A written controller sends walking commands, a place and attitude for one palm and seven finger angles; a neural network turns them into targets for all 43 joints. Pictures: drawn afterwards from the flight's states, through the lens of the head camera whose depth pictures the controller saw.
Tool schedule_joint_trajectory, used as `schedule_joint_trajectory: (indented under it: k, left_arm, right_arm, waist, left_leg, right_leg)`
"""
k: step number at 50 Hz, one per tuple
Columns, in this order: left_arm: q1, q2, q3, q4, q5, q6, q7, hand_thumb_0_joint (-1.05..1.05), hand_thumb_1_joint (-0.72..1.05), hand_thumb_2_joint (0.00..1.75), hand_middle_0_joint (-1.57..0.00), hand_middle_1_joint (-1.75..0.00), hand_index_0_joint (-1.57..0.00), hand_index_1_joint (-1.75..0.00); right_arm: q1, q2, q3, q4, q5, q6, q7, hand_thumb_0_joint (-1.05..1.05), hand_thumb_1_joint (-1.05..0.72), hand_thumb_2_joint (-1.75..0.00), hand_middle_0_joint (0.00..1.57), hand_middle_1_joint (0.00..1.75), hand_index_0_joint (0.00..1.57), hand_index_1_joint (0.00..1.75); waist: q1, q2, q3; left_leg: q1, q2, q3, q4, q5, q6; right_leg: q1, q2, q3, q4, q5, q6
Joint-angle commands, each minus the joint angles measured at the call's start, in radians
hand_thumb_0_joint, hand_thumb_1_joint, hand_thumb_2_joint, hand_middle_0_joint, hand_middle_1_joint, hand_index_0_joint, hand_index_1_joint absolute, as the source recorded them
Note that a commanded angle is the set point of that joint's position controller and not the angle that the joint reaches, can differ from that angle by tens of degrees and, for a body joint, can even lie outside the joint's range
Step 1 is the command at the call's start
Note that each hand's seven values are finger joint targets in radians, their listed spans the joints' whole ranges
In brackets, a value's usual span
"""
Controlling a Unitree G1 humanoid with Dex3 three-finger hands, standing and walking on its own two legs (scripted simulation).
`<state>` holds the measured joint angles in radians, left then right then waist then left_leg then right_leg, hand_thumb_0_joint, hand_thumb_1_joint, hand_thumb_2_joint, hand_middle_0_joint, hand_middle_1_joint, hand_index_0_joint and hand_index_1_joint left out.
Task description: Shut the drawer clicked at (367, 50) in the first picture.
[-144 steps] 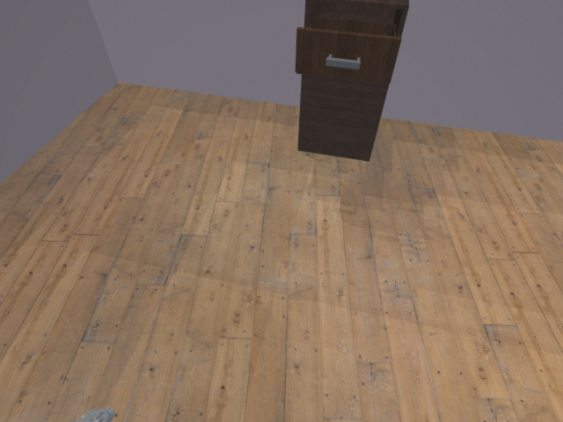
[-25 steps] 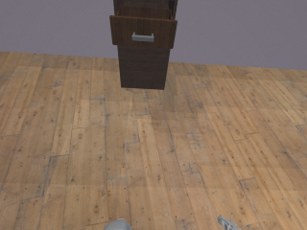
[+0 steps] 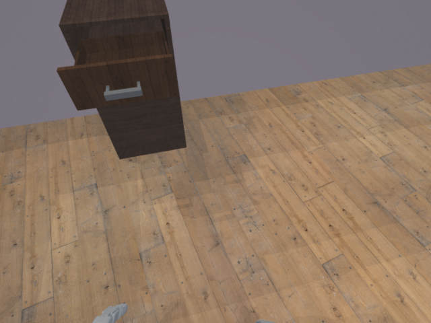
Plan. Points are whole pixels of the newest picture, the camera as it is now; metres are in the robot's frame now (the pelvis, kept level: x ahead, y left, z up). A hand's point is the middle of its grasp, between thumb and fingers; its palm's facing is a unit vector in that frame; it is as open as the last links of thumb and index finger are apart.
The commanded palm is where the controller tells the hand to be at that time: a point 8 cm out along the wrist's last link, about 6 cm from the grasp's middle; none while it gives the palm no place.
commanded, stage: walk to a spot facing it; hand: left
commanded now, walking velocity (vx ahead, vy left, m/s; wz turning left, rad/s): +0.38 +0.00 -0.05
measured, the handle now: (123, 89) +0.82 +0.33 -0.06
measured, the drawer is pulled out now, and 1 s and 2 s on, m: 0.30 0.30 0.30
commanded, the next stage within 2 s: turn to face it in 0.42 s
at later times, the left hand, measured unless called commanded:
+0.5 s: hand (118, 302) +0.20 +0.22 -0.17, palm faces +0.01 -0.99 -0.13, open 7.4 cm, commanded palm none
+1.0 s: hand (150, 206) +0.43 +0.19 -0.15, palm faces +0.09 -0.98 -0.19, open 7.3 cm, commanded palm none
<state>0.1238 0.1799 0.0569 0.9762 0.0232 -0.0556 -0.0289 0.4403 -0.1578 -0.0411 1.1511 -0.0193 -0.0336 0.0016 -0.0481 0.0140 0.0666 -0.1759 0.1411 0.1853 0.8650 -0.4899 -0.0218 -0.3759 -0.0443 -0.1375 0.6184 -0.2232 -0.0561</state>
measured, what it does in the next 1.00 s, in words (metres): walks ahead: left foot, then right foot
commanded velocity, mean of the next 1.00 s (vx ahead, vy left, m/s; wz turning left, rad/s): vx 0.15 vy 0.00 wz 0.10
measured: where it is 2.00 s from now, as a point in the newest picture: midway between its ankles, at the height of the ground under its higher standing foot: (207, 274)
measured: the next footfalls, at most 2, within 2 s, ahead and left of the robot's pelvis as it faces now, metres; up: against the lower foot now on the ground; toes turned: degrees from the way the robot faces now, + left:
left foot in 0.34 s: +0.28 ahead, +0.14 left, +0.00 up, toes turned +10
right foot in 0.76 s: +0.41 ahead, -0.11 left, +0.00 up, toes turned -11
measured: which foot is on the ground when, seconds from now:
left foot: up 0.00-0.32, down 0.34-0.78, up 0.80-1.00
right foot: down 0.00-0.36, up 0.38-0.74, down 0.76-1.00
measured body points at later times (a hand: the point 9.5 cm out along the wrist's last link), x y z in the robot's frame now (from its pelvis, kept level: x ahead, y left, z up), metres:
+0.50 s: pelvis +0.22 +0.05 +0.02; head +0.23 +0.08 +0.46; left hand +0.20 +0.28 -0.16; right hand +0.27 -0.19 -0.12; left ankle +0.24 +0.14 -0.72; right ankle +0.14 -0.08 -0.63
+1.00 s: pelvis +0.33 +0.01 +0.01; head +0.34 +0.01 +0.46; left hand +0.42 +0.24 -0.13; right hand +0.34 -0.21 -0.15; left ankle +0.30 +0.13 -0.67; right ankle +0.37 -0.10 -0.72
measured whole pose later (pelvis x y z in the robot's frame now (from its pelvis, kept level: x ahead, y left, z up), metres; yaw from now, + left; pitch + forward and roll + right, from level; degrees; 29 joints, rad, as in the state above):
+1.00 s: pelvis +0.33 +0.01 +0.01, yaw +4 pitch -1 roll -1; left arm 0.13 0.14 0.05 0.98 0.02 -0.01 0.03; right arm 0.28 -0.14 -0.05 1.06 -0.01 0.04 -0.01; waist -0.04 0.01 0.05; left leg -0.41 0.08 0.09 0.98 -0.47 -0.04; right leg -0.28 -0.11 -0.25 0.55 -0.23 -0.02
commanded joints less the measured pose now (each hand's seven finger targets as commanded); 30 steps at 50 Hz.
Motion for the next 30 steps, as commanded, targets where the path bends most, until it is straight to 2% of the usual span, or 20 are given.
schedule_joint_trajectory:
  k: [1, 2, 3, 5, 8, 10, 12, 14, 15, 16, 17, 18, 19, 20, 21, 22, 24, 25, 27, 30]
  left_arm:
    - [0.235, 0.18, 0.044, 0.035, -0.009, -0.002, 0.039, 0.0, 0.9, 0.9, -0.2, -0.3, -0.2, -0.3]
    - [0.19, 0.144, 0.029, 0.025, -0.004, -0.007, 0.041, 0.0, 0.9, 0.9, -0.2, -0.3, -0.2, -0.3]
    - [0.172, 0.117, 0.021, 0.027, 0.0, -0.012, 0.041, 0.0, 0.9, 0.9, -0.2, -0.3, -0.2, -0.3]
    - [0.161, 0.1, 0.023, 0.031, 0.005, -0.018, 0.042, 0.0, 0.9, 0.9, -0.2, -0.3, -0.2, -0.3]
    - [0.181, 0.124, 0.02, 0.047, 0.003, -0.023, 0.038, 0.0, 0.9, 0.9, -0.2, -0.3, -0.2, -0.3]
    - [0.212, 0.135, 0.02, 0.063, 0.002, -0.023, 0.034, 0.0, 0.9, 0.9, -0.2, -0.3, -0.2, -0.3]
    - [0.227, 0.148, 0.022, 0.074, 0.004, -0.02, 0.033, 0.0, 0.9, 0.9, -0.2, -0.3, -0.2, -0.3]
    - [0.223, 0.151, 0.024, 0.08, 0.003, -0.015, 0.033, 0.0, 0.9, 0.9, -0.2, -0.3, -0.2, -0.3]
    - [0.22, 0.15, 0.026, 0.081, 0.0, -0.012, 0.033, 0.0, 0.9, 0.9, -0.2, -0.3, -0.2, -0.3]
    - [0.218, 0.135, 0.024, 0.079, -0.002, -0.008, 0.031, 0.0, 0.9, 0.9, -0.2, -0.3, -0.2, -0.3]
    - [0.223, 0.087, 0.018, 0.061, -0.008, -0.004, 0.024, 0.0, 0.9, 0.9, -0.2, -0.3, -0.2, -0.3]
    - [0.222, 0.049, 0.008, 0.027, -0.013, -0.006, 0.016, 0.0, 0.9, 0.9, -0.2, -0.3, -0.2, -0.3]
    - [0.179, 0.082, 0.014, 0.025, -0.003, -0.004, 0.025, 0.0, 0.9, 0.9, -0.2, -0.3, -0.2, -0.3]
    - [0.143, 0.075, 0.017, 0.029, -0.004, -0.005, 0.02, 0.0, 0.9, 0.9, -0.2, -0.3, -0.2, -0.3]
    - [0.134, 0.075, 0.016, 0.042, -0.001, -0.002, 0.011, 0.0, 0.9, 0.9, -0.2, -0.3, -0.2, -0.3]
    - [0.161, 0.047, 0.015, 0.058, 0.004, 0.01, 0.009, 0.0, 0.9, 0.9, -0.2, -0.3, -0.2, -0.3]
    - [0.208, 0.02, 0.014, 0.069, 0.006, 0.035, 0.01, 0.0, 0.9, 0.9, -0.2, -0.3, -0.2, -0.3]
    - [0.215, 0.017, 0.014, 0.066, 0.006, 0.045, 0.008, 0.0, 0.9, 0.9, -0.2, -0.3, -0.2, -0.3]
    - [0.199, -0.002, 0.011, 0.059, 0.007, 0.052, 0.013, 0.0, 0.9, 0.9, -0.2, -0.3, -0.2, -0.3]
    - [0.147, -0.015, -0.004, 0.041, 0.003, 0.048, 0.022, 0.0, 0.9, 0.9, -0.2, -0.3, -0.2, -0.3]
  right_arm:
    - [-0.162, -0.095, -0.026, -0.139, 0.0, -0.035, 0.002, 0.0, -0.9, -0.9, 0.2, 0.3, 0.2, 0.3]
    - [-0.139, -0.072, -0.023, -0.125, -0.005, -0.023, 0.004, 0.0, -0.9, -0.9, 0.2, 0.3, 0.2, 0.3]
    - [-0.105, -0.055, -0.022, -0.111, -0.009, -0.011, 0.004, 0.0, -0.9, -0.9, 0.2, 0.3, 0.2, 0.3]
    - [-0.07, -0.033, -0.023, -0.108, -0.011, 0.005, 0.008, 0.0, -0.9, -0.9, 0.2, 0.3, 0.2, 0.3]
    - [-0.13, -0.023, -0.022, -0.14, -0.007, 0.001, 0.023, 0.0, -0.9, -0.9, 0.2, 0.3, 0.2, 0.3]
    - [-0.194, -0.03, -0.02, -0.166, -0.007, -0.009, 0.03, 0.0, -0.9, -0.9, 0.2, 0.3, 0.2, 0.3]
    - [-0.227, -0.039, -0.02, -0.18, -0.004, -0.016, 0.033, 0.0, -0.9, -0.9, 0.2, 0.3, 0.2, 0.3]
    - [-0.217, -0.058, -0.022, -0.181, -0.003, -0.024, 0.03, 0.0, -0.9, -0.9, 0.2, 0.3, 0.2, 0.3]
    - [-0.171, -0.073, -0.025, -0.165, -0.005, -0.029, 0.025, 0.0, -0.9, -0.9, 0.2, 0.3, 0.2, 0.3]
    - [-0.072, -0.106, -0.032, -0.133, -0.007, -0.034, 0.017, 0.0, -0.9, -0.9, 0.2, 0.3, 0.2, 0.3]
    - [0.07, -0.201, -0.052, -0.1, -0.021, -0.042, 0.003, 0.0, -0.9, -0.9, 0.2, 0.3, 0.2, 0.3]
    - [0.159, -0.293, -0.067, -0.086, -0.022, -0.038, -0.006, 0.0, -0.9, -0.9, 0.2, 0.3, 0.2, 0.3]
    - [0.121, -0.256, -0.054, -0.079, -0.016, -0.034, -0.019, 0.0, -0.9, -0.9, 0.2, 0.3, 0.2, 0.3]
    - [0.038, -0.212, -0.044, -0.104, -0.011, -0.036, -0.023, 0.0, -0.9, -0.9, 0.2, 0.3, 0.2, 0.3]
    - [-0.027, -0.159, -0.028, -0.124, -0.009, -0.044, -0.024, 0.0, -0.9, -0.9, 0.2, 0.3, 0.2, 0.3]
    - [-0.066, -0.13, -0.018, -0.13, -0.011, -0.052, -0.025, 0.0, -0.9, -0.9, 0.2, 0.3, 0.2, 0.3]
    - [-0.082, -0.109, -0.013, -0.128, -0.005, -0.062, -0.03, 0.0, -0.9, -0.9, 0.2, 0.3, 0.2, 0.3]
    - [-0.082, -0.11, -0.012, -0.125, -0.001, -0.063, -0.031, 0.0, -0.9, -0.9, 0.2, 0.3, 0.2, 0.3]
    - [-0.067, -0.097, -0.014, -0.11, -0.002, -0.061, -0.033, 0.0, -0.9, -0.9, 0.2, 0.3, 0.2, 0.3]
    - [-0.054, -0.101, -0.01, -0.089, -0.002, -0.049, -0.028, 0.0, -0.9, -0.9, 0.2, 0.3, 0.2, 0.3]
  waist:
    - [0.115, -0.062, -0.06]
    - [0.075, -0.063, -0.029]
    - [0.047, -0.089, -0.009]
    - [0.019, -0.106, -0.002]
    - [0.033, -0.12, 0.007]
    - [0.057, -0.125, 0.016]
    - [0.062, -0.145, 0.031]
    - [0.042, -0.119, 0.041]
    - [0.016, -0.078, 0.029]
    - [-0.027, 0.014, -0.017]
    - [-0.081, 0.207, -0.078]
    - [-0.086, 0.39, -0.132]
    - [-0.084, 0.324, -0.123]
    - [-0.055, 0.21, -0.059]
    - [-0.024, 0.104, -0.003]
    - [0.011, 0.074, 0.019]
    - [0.045, 0.093, -0.016]
    - [0.053, 0.105, -0.026]
    - [0.055, 0.087, -0.013]
    - [0.045, 0.132, 0.006]
  left_leg:
    - [-0.51, 0.046, -0.154, 0.405, 0.121, 0.023]
    - [-0.452, 0.057, -0.147, 0.352, 0.162, 0.012]
    - [-0.406, 0.056, -0.132, 0.303, 0.182, 0.002]
    - [-0.358, 0.048, -0.11, 0.193, 0.208, -0.014]
    - [-0.329, 0.029, -0.087, 0.006, 0.255, -0.014]
    - [-0.32, 0.009, -0.069, -0.099, 0.264, -0.01]
    - [-0.286, -0.009, -0.058, -0.159, 0.254, 0.004]
    - [-0.194, -0.024, -0.042, -0.233, 0.263, 0.012]
    - [-0.084, -0.047, -0.02, -0.295, 0.28, 0.014]
    - [0.082, -0.057, -0.031, -0.344, 0.263, 0.023]
    - [0.235, 0.115, -0.282, -0.47, 0.157, 0.083]
    - [0.323, 0.337, -0.585, -0.631, 0.136, 0.171]
    - [0.273, 0.352, -0.608, -0.661, 0.096, 0.181]
    - [0.191, 0.334, -0.523, -0.653, 0.13, 0.184]
    - [0.118, 0.302, -0.418, -0.655, 0.225, 0.165]
    - [0.059, 0.271, -0.302, -0.657, 0.336, 0.138]
    - [0.04, 0.221, -0.141, -0.637, 0.543, 0.123]
    - [0.053, 0.205, -0.092, -0.63, 0.608, 0.121]
    - [0.049, 0.182, -0.045, -0.627, 0.738, 0.134]
    - [0.04, 0.145, -0.013, -0.594, 0.852, 0.147]
  right_leg:
    - [0.346, -0.338, 0.456, -0.402, -0.137, -0.155]
    - [0.241, -0.298, 0.357, -0.419, -0.079, -0.126]
    - [0.171, -0.27, 0.287, -0.433, -0.033, -0.111]
    - [0.111, -0.236, 0.209, -0.446, -0.009, -0.106]
    - [0.12, -0.212, 0.181, -0.451, -0.026, -0.105]
    - [0.164, -0.209, 0.185, -0.437, -0.031, -0.099]
    - [0.18, -0.218, 0.194, -0.419, -0.027, -0.098]
    - [0.166, -0.215, 0.19, -0.374, -0.011, -0.085]
    - [0.133, -0.189, 0.165, -0.306, 0.018, -0.069]
    - [0.071, -0.138, 0.126, -0.152, 0.07, -0.048]
    - [-0.059, -0.032, 0.049, 0.138, -0.011, 0.002]
    - [-0.23, 0.063, 0.013, 0.448, -0.351, 0.035]
    - [-0.272, 0.021, 0.125, 0.608, -0.326, 0.016]
    - [-0.314, -0.027, 0.143, 0.672, -0.232, 0.012]
    - [-0.301, -0.063, 0.145, 0.662, -0.155, 0.019]
    - [-0.259, -0.077, 0.147, 0.643, -0.105, 0.031]
    - [-0.202, -0.076, 0.13, 0.599, -0.062, 0.053]
    - [-0.205, -0.071, 0.117, 0.582, -0.044, 0.061]
    - [-0.199, -0.069, 0.098, 0.482, -0.024, 0.072]
    - [-0.115, -0.059, 0.039, 0.229, 0.002, 0.08]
